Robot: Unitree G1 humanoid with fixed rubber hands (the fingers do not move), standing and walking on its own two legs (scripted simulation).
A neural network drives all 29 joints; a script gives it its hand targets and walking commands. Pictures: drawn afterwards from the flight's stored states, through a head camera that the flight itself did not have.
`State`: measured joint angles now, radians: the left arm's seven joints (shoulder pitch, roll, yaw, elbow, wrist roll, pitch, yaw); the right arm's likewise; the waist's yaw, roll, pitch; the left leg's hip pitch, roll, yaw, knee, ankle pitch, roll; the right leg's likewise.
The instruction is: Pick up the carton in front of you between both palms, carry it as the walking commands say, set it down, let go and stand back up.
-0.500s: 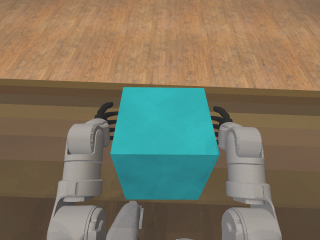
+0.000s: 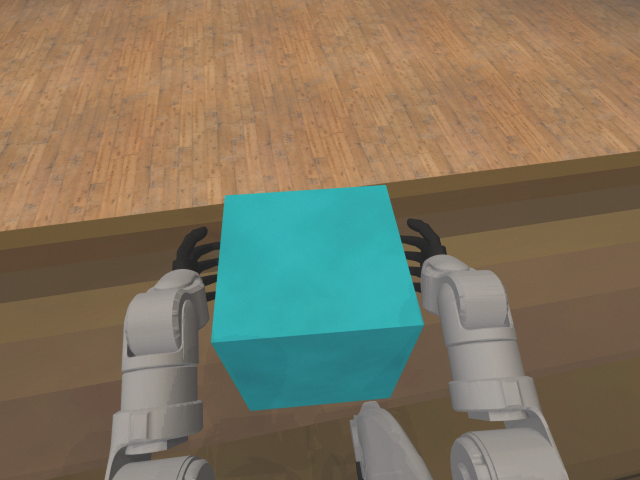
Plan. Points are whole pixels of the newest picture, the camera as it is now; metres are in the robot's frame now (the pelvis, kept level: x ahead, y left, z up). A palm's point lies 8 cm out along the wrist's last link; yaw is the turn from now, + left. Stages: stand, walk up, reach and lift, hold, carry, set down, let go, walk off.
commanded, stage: carry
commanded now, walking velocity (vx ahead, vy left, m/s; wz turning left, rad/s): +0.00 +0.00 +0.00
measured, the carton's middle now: (313, 304) +0.34 -0.03 -0.01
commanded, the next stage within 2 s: none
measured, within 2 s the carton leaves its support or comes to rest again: neither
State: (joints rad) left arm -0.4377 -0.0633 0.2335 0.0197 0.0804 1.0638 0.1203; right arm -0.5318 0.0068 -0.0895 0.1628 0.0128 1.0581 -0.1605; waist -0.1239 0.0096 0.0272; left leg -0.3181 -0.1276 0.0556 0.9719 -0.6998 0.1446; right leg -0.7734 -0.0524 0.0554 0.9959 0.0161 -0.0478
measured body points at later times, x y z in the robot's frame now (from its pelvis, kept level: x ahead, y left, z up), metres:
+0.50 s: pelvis +0.34 -0.05 -0.16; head +0.38 -0.07 +0.28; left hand +0.70 +0.11 -0.09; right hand +0.70 -0.19 -0.11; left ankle +0.51 +0.09 -0.83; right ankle +0.25 -0.08 -0.82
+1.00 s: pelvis +0.74 -0.07 -0.36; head +0.74 -0.06 +0.09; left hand +1.09 +0.08 -0.27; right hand +1.08 -0.23 -0.26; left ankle +0.55 +0.01 -0.97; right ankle +0.92 -0.16 -1.05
